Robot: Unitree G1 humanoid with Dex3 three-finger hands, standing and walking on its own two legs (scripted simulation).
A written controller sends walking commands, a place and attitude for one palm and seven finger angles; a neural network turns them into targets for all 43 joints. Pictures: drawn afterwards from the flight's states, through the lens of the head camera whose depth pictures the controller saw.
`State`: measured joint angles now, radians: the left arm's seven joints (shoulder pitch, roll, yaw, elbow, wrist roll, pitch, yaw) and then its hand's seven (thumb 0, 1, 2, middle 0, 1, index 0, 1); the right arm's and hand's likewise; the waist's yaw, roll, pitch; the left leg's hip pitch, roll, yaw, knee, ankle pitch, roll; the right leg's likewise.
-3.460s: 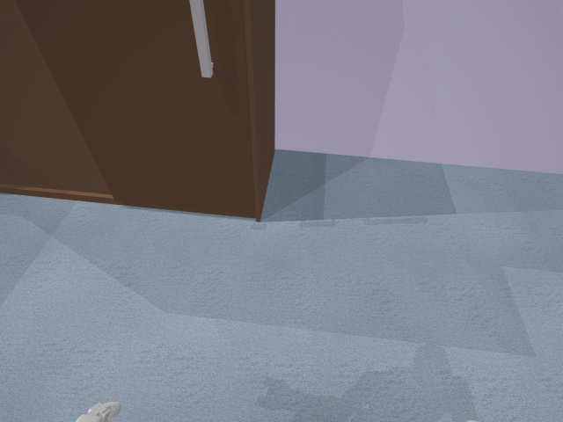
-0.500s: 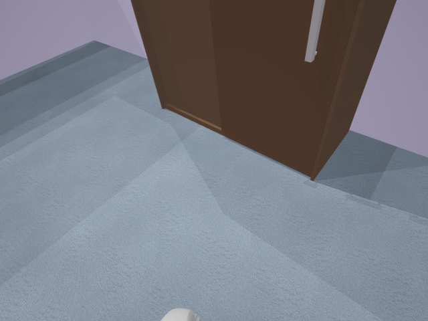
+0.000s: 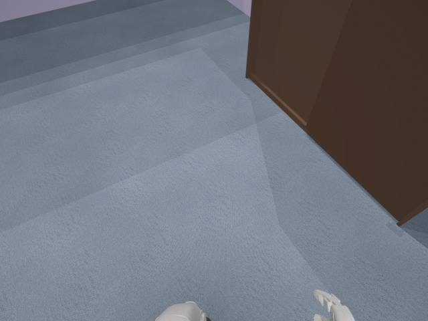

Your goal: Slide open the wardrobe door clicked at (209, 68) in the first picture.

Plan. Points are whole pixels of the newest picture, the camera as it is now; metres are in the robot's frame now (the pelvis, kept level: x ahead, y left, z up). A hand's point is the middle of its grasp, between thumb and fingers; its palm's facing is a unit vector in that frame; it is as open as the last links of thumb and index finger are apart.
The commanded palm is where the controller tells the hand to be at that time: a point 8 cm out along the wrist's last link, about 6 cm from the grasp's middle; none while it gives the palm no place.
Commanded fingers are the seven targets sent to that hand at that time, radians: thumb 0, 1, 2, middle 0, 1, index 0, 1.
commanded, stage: walk to a spot facing it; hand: right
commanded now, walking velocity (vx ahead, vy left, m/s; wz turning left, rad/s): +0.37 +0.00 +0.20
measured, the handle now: out of the picture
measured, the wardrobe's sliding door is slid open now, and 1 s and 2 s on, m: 0.00 0.00 0.00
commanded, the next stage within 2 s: turn to face it in 0.84 s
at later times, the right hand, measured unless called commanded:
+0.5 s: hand (342, 309) +0.20 -0.24 -0.17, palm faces -0.06 +0.99 -0.12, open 7.4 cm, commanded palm none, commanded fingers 0.00 -0.90 -0.90 0.20 0.30 0.20 0.30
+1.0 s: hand (278, 151) +0.61 -0.12 -0.16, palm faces -0.42 +0.89 -0.19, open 7.4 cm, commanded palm none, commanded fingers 0.00 -0.90 -0.90 0.20 0.30 0.20 0.30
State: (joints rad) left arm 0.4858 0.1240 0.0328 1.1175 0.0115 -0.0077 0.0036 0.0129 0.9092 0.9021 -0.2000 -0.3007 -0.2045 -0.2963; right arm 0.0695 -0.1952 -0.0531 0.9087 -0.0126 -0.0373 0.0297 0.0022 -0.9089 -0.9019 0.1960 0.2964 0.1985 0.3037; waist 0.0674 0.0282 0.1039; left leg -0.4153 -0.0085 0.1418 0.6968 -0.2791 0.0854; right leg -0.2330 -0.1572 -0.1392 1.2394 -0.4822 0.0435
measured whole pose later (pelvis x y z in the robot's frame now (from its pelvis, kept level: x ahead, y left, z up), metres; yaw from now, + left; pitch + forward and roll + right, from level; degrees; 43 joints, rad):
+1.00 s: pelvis +0.42 +0.01 +0.00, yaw +24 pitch +0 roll +0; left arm 0.49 0.11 0.04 1.12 0.01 -0.02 0.01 0.01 0.91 0.90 -0.20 -0.30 -0.20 -0.30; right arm 0.11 -0.20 -0.07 0.95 -0.03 -0.03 0.03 0.00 -0.91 -0.90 0.19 0.30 0.19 0.30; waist 0.05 0.01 0.10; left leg -0.45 0.02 0.18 0.66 -0.15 0.11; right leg -0.06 -0.17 -0.35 0.88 -0.51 0.05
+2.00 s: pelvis +0.48 +0.03 +0.01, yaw -5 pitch +0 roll +0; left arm 0.22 0.25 0.10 0.94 0.02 0.07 -0.02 0.01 0.91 0.90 -0.20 -0.30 -0.20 -0.30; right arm 0.15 -0.20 -0.05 0.88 -0.02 0.03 -0.02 0.00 -0.91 -0.90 0.20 0.30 0.20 0.30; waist 0.03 -0.04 0.03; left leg -0.26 0.03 0.02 0.54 -0.31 -0.03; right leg -0.44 0.09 0.11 0.62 -0.26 0.01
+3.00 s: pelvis +0.43 +0.05 +0.02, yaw -41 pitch -1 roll -2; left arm 0.24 0.27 0.10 0.95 0.03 0.09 -0.02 0.01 0.91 0.90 -0.20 -0.30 -0.20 -0.30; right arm 0.15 -0.18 -0.03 0.85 -0.02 0.02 -0.02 0.00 -0.90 -0.90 0.20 0.30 0.20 0.30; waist 0.05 -0.06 0.06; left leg -0.24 0.06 0.08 0.55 -0.29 0.01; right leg -0.48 0.07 0.07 1.01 -0.43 0.04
